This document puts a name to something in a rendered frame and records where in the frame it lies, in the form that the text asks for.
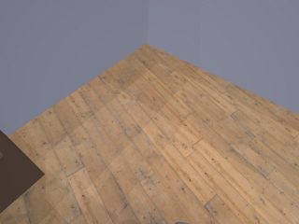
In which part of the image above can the cabinet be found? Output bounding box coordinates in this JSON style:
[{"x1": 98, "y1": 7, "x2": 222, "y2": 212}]
[{"x1": 0, "y1": 131, "x2": 44, "y2": 214}]

